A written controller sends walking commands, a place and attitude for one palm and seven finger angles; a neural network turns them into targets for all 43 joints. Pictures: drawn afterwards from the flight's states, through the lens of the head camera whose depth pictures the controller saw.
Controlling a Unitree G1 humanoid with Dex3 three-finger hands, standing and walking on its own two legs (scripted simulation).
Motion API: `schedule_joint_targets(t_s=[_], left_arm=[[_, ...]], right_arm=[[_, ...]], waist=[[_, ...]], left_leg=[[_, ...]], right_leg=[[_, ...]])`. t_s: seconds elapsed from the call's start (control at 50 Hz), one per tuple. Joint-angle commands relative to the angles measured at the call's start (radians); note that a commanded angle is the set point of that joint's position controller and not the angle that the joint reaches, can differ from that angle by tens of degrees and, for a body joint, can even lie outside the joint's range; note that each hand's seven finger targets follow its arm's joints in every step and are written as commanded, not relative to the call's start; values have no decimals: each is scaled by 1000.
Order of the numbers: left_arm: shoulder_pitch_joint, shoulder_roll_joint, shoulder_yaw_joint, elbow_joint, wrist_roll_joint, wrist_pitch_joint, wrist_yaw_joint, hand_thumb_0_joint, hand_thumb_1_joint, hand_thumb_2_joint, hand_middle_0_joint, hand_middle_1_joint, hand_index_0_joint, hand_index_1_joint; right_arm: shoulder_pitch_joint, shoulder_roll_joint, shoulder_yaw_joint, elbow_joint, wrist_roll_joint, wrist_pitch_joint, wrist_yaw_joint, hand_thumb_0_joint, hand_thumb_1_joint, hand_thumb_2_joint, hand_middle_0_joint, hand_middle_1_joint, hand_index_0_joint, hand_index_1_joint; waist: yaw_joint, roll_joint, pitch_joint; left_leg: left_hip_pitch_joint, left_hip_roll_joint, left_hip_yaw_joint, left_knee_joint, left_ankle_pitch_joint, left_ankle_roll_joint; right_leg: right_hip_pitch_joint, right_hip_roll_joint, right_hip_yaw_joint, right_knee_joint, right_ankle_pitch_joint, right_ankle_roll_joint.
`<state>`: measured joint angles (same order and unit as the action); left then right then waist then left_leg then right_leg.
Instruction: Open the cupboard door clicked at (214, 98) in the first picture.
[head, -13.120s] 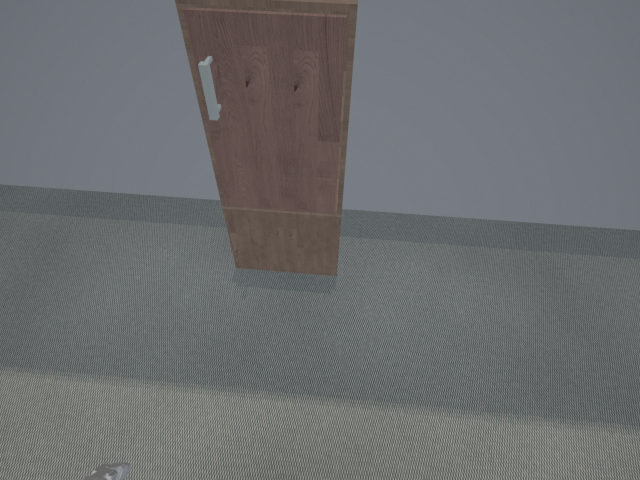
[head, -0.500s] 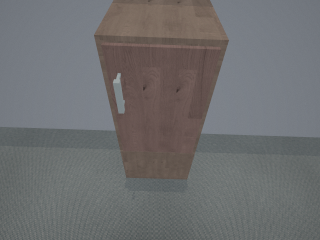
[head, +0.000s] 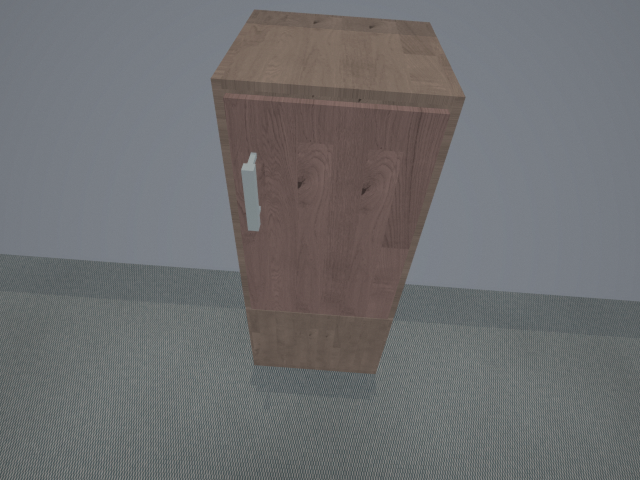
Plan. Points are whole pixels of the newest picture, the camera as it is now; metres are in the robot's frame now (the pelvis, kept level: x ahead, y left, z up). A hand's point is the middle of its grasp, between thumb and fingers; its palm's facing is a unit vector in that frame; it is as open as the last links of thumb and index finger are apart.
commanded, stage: look again from close up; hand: left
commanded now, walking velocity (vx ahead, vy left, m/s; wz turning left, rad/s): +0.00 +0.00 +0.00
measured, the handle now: (253, 192) +0.60 +0.16 +0.02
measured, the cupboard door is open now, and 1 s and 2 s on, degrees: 0 0 0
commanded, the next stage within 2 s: shuffle to correct the standing spot in 0.02 s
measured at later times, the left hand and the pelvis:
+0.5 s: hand out of the picture -0.06 +0.16 -0.17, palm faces +0.06 -0.99 -0.15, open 7.3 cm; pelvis +0.00 +0.00 +0.00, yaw -1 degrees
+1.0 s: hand out of the picture +0.09 +0.15 -0.17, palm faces -0.01 -0.98 -0.21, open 7.3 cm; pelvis +0.06 -0.03 +0.00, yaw -2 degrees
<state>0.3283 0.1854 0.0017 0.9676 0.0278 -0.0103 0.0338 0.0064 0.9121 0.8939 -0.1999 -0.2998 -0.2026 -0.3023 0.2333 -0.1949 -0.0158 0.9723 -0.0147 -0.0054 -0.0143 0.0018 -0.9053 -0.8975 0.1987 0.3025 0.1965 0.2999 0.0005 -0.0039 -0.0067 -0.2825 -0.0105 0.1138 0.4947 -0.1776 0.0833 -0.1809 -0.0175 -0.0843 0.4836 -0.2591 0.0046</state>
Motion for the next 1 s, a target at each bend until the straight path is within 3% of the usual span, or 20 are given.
schedule_joint_targets(t_s=[0.0, 0.14, 0.22, 0.28, 0.38, 0.48, 0.52, 0.56, 0.58, 0.6, 0.62, 0.64, 0.68, 0.74, 0.8, 0.84, 0.88, 0.92, 0.96, 0.98], left_arm=[[59, 108, 19, -36, -1, -10, 9, 0, 900, 900, -200, -300, -200, -300], [97, 62, 10, 5, -3, -1, 8, 0, 900, 900, -200, -300, -200, -300], [139, 42, 18, 20, 9, 22, -1, 0, 900, 900, -200, -300, -200, -300], [178, 17, 23, 34, 12, 34, -13, 0, 900, 900, -200, -300, -200, -300], [238, 5, 37, 61, 6, 34, -17, 0, 900, 900, -200, -300, -200, -300], [215, 50, 54, 67, -3, 11, 3, 0, 900, 900, -200, -300, -200, -300], [158, 53, 56, 52, -4, 3, 4, 0, 900, 900, -200, -300, -200, -300], [124, 37, 49, 45, -3, 7, -2, 0, 900, 900, -200, -300, -200, -300], [110, 11, 43, 42, -3, 11, -8, 0, 900, 900, -200, -300, -200, -300], [115, -29, 37, 32, -6, 11, -18, 0, 900, 900, -200, -300, -200, -300], [84, -37, 35, 10, 3, 9, -25, 0, 900, 900, -200, -300, -200, -300], [78, -19, 41, 16, 16, 17, -26, 0, 900, 900, -200, -300, -200, -300], [106, -24, 42, 38, 17, 21, -26, 0, 900, 900, -200, -300, -200, -300], [124, -80, 27, 52, 3, 21, -18, 0, 900, 900, -200, -300, -200, -300], [117, -85, 22, 55, -7, 16, -6, 0, 900, 900, -200, -300, -200, -300], [134, -45, 26, 73, -9, 9, 2, 0, 900, 900, -200, -300, -200, -300], [126, 10, 36, 60, -8, -1, 11, 0, 900, 900, -200, -300, -200, -300], [88, 49, 37, 42, -5, 2, 14, 0, 900, 900, -200, -300, -200, -300], [73, 62, 47, 33, -6, -1, 19, 0, 900, 900, -200, -300, -200, -300], [58, 73, 49, 24, -8, 1, 21, 0, 900, 900, -200, -300, -200, -300]], right_arm=[[37, -121, -23, -33, -2, -11, 1, 0, -900, -900, 200, 300, 200, 300], [72, -89, -14, 22, -3, -3, 2, 0, -900, -900, 200, 300, 200, 300], [84, -131, -36, 38, -5, 12, -7, 0, -900, -900, 200, 300, 200, 300], [86, -144, -49, 42, -6, 13, -15, 0, -900, -900, 200, 300, 200, 300], [102, -111, -53, 61, -8, 14, -21, 0, -900, -900, 200, 300, 200, 300], [120, 8, -31, 60, -5, 10, -11, 0, -900, -900, 200, 300, 200, 300], [151, 25, -29, 64, -2, 1, -7, 0, -900, -900, 200, 300, 200, 300], [225, 38, -26, 90, -1, -7, -7, 0, -900, -900, 200, 300, 200, 300], [281, 6, -31, 109, -4, -14, -15, 0, -900, -900, 200, 300, 200, 300], [339, -62, -50, 123, -12, -19, -27, 0, -900, -900, 200, 300, 200, 300], [365, -118, -63, 122, -12, -23, -40, 0, -900, -900, 200, 300, 200, 300], [319, -107, -57, 115, -8, -25, -41, 0, -900, -900, 200, 300, 200, 300], [228, -57, -36, 88, -4, -34, -41, 0, -900, -900, 200, 300, 200, 300], [157, -40, -25, 75, -2, -43, -37, 0, -900, -900, 200, 300, 200, 300], [153, -34, -27, 88, 1, -38, -33, 0, -900, -900, 200, 300, 200, 300], [159, -15, -26, 102, 7, -29, -30, 0, -900, -900, 200, 300, 200, 300], [172, 28, -22, 100, 11, -22, -24, 0, -900, -900, 200, 300, 200, 300], [183, 45, -27, 94, 14, -11, -15, 0, -900, -900, 200, 300, 200, 300], [186, 20, -37, 92, 11, 3, -17, 0, -900, -900, 200, 300, 200, 300], [187, 20, -41, 88, 12, 8, -16, 0, -900, -900, 200, 300, 200, 300]], waist=[[-6, 11, 62], [-5, 14, 54], [3, 91, 99], [16, 87, 118], [22, 12, 105], [-9, -198, 145], [-42, -124, 118], [-71, -26, 115], [-87, 69, 144], [-99, 244, 153], [-97, 251, 188], [-67, 210, 203], [-21, 104, 193], [15, 37, 121], [17, 43, 67], [29, 48, 61], [15, -9, 70], [-3, 4, 70], [-8, -121, -12], [-11, -134, -19]], left_leg=[[11, 124, -184, -166, -130, -34], [4, 140, -207, -230, -268, -42], [-67, 212, -289, -342, -534, -20], [-98, 245, -306, -365, -539, 0], [-123, 186, -211, -286, -481, -33], [-122, 34, -3, 190, -212, -57], [-75, 53, -14, 217, -208, -50], [104, 55, -7, 53, -202, -54], [145, 117, -118, -65, -306, -39], [197, 281, -375, -249, -470, 17], [183, 414, -533, -372, -517, 83], [82, 413, -513, -397, -485, 89], [-21, 374, -409, -385, -336, 87], [-40, 296, -211, -305, -4, 77], [-20, 250, -136, -203, 142, 55], [-31, 200, -96, -115, 109, 2], [-75, 127, -67, -70, 3, -50], [-54, 92, -44, -51, -5, -64], [9, 91, -18, 30, 62, -79], [18, 81, -14, 60, 37, -82]], right_leg=[[-71, -88, 120, -129, 3, -42], [-50, -70, 90, -131, -67, -25], [-61, -11, 17, -18, -148, -18], [-46, 0, -5, 25, -119, -27], [26, -6, 16, -90, -146, -51], [-121, -225, 345, -326, -454, -168], [-151, -223, 300, -291, -364, -178], [-285, -148, 193, -180, -371, -135], [-361, -78, 139, -44, -336, -104], [-461, 11, 38, 174, -249, -54], [-513, 5, 21, 341, -218, -33], [-466, -46, 85, 448, -171, -34], [-388, -79, 102, 492, -106, -19], [-220, -88, 69, 312, -34, 13], [-78, -58, 17, 111, 48, 26], [10, -60, 26, -47, 174, 26], [38, -132, 131, -56, 342, -17], [8, -173, 130, -13, 471, -36], [21, -177, 151, 6, 581, -55], [16, -206, 161, -6, 617, -66]])
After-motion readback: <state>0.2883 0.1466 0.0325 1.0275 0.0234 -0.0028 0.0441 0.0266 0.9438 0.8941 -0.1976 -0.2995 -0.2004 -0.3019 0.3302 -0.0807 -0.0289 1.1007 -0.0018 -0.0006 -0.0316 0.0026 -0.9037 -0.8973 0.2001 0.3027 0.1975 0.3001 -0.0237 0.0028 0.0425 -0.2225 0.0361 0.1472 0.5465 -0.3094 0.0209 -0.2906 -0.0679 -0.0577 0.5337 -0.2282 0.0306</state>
